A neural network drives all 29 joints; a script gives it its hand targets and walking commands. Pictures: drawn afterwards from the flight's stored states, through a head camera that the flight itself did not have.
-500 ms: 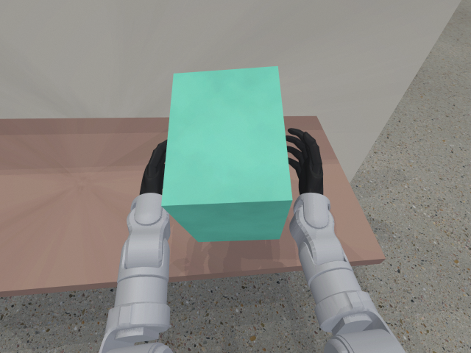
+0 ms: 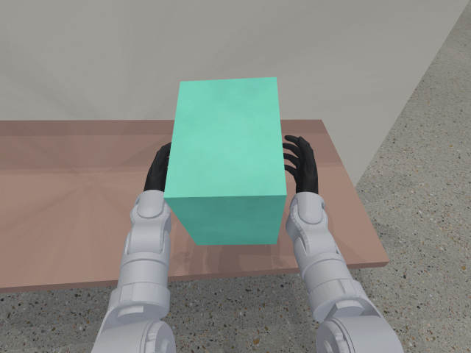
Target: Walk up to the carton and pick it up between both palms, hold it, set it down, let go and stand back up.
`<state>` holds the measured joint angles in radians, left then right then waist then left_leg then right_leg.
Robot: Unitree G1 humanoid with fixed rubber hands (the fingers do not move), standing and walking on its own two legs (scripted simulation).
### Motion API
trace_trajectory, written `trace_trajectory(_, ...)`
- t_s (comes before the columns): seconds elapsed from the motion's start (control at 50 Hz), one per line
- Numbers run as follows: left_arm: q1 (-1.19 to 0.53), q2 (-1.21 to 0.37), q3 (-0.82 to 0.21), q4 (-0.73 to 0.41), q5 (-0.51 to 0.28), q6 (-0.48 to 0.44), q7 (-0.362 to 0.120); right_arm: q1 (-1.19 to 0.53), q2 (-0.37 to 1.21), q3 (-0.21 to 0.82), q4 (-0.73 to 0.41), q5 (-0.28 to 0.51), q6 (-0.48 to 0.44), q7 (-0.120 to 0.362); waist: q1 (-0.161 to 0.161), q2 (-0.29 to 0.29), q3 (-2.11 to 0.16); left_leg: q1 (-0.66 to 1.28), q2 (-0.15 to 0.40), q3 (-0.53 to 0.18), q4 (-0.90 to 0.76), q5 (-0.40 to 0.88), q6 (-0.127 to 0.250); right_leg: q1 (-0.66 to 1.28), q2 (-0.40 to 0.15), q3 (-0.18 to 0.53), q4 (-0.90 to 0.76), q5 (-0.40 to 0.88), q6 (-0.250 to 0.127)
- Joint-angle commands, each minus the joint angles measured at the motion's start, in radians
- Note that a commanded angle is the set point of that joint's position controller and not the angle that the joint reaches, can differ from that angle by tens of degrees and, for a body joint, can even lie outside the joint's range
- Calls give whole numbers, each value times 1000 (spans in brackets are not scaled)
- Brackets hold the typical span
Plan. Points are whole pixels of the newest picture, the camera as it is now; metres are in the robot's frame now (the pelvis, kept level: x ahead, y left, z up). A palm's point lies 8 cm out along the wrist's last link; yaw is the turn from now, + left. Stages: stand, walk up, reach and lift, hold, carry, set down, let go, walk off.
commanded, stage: set down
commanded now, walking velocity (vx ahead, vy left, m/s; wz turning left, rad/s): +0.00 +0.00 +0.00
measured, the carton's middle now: (232, 169) +0.42 +0.00 +0.08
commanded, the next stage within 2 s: none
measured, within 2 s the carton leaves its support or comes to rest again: neither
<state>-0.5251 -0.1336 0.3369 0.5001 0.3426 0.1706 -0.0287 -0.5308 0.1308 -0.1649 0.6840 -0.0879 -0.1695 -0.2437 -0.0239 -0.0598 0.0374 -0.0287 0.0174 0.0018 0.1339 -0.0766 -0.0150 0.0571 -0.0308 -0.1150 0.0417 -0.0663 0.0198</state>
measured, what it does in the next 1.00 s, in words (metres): stands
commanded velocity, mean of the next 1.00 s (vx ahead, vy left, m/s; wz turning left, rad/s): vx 0.00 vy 0.00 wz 0.00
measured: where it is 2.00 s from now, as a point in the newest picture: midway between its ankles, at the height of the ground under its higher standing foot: outside the picture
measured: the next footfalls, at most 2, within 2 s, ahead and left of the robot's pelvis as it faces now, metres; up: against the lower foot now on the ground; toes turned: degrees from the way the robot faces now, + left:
none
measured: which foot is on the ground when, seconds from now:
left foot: down 0.00-1.00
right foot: down 0.00-1.00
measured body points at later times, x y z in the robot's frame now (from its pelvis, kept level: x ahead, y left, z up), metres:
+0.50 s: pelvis +0.00 +0.00 +0.00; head +0.04 +0.02 +0.45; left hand +0.40 +0.15 +0.04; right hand +0.39 -0.11 +0.06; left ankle +0.00 +0.13 -0.76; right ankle -0.03 -0.12 -0.76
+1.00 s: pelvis -0.01 +0.00 +0.00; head +0.05 +0.03 +0.44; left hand +0.41 +0.15 +0.03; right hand +0.40 -0.11 +0.05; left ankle +0.00 +0.13 -0.76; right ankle -0.03 -0.12 -0.76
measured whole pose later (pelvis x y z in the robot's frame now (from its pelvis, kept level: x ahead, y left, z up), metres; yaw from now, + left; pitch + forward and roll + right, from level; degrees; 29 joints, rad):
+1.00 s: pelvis -0.01 +0.00 +0.00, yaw +1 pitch +11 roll +0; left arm -0.77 -0.07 0.60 0.99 0.49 -0.08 -0.05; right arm -0.71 0.24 -0.61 0.90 -0.51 -0.21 -0.21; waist -0.01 -0.04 -0.08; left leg -0.29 0.01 -0.01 0.13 -0.02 -0.01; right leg -0.20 -0.03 -0.13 0.04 -0.02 0.02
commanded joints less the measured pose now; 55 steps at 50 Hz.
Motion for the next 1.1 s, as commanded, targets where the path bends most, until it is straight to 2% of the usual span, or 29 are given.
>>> trace_trajectory(0.0, -713, -426, -331, -95, -21, -151, -121, -521, 442, 263, -68, -86, -30, 134, 5, 59, -468, 32, -56, 24, 10, 200, -6, 210, 57, 20, 107, 359, 33)
trace_trajectory(0.18, -752, -416, -218, 61, 31, -211, -131, -551, 475, 159, 31, -174, -49, 139, 14, 70, -481, 4, -53, 21, 8, 225, 2, 187, 61, 25, 106, 397, 30)
trace_trajectory(0.2, -758, -378, -190, 63, 33, -209, -128, -557, 486, 142, 52, -171, -46, 136, 21, 64, -459, -10, -56, 27, 8, 256, -13, 202, 62, 21, 112, 405, 26)
trace_trajectory(0.24, -764, -369, -171, 76, 41, -208, -125, -558, 484, 122, 68, -177, -43, 133, 19, 68, -465, -13, -59, 28, 15, 282, -17, 218, 62, 22, 114, 426, 28)
trace_trajectory(0.38, -814, -394, -178, 119, 42, -262, -114, -594, 514, 77, 61, -236, -81, 130, 3, 88, -619, -20, -58, 21, 38, 361, -21, 195, 65, 19, 122, 485, 23)
trace_trajectory(0.46, -841, -405, -174, 159, 51, -306, -100, -603, 538, 46, 94, -284, -109, 132, -3, 101, -696, -38, -54, 16, 48, 399, -22, 172, 66, 20, 130, 518, 18)
trace_trajectory(0.64, -863, -376, -77, 291, 93, -322, -99, -629, 553, -51, 195, -356, -94, 138, 5, 90, -629, -99, -49, 13, 32, 318, -11, 141, 59, 23, 130, 455, 12)
trace_trajectory(0.9, -904, -320, 30, 375, 148, -344, -98, -680, 555, -169, 193, -457, -93, 155, 22, 89, -660, -145, -44, 16, 20, 277, 4, 98, 51, 16, 134, 406, 17)
trace_trajectory(1.08, -938, -326, 39, 404, 160, -379, -87, -692, 576, -220, 210, -521, -113, 158, 10, 106, -750, -168, -41, 15, 34, 317, 4, 63, 52, 13, 148, 445, 13)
